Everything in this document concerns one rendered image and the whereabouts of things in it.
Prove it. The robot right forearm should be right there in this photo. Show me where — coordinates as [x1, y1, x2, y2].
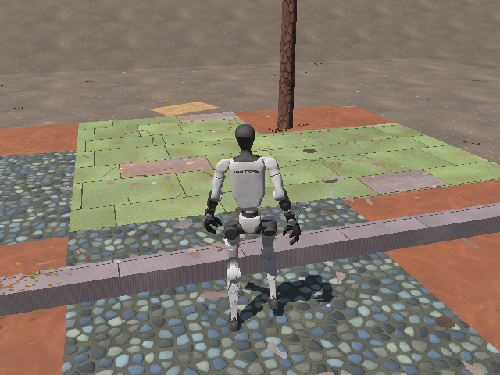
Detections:
[279, 188, 298, 226]

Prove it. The right robot foot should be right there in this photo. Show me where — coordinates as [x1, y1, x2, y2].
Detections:
[267, 295, 279, 309]

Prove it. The robot left upper arm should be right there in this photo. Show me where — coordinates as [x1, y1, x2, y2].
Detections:
[210, 159, 230, 202]

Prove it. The robot right upper arm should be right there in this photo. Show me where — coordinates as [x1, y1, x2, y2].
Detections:
[263, 157, 286, 201]

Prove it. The left robot shin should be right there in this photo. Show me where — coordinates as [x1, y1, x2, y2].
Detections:
[227, 268, 239, 321]

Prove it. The right robot hand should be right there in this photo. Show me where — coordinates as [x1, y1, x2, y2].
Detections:
[283, 223, 301, 245]

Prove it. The robot left forearm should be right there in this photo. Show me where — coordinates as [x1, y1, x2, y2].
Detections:
[205, 190, 218, 220]

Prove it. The left robot hand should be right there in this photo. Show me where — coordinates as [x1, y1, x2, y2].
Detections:
[204, 216, 222, 234]

